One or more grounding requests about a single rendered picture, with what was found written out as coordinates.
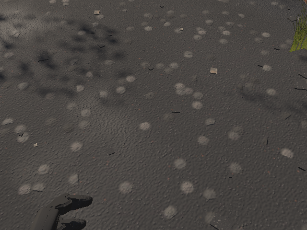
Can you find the robot left hand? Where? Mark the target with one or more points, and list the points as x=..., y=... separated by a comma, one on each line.
x=48, y=218

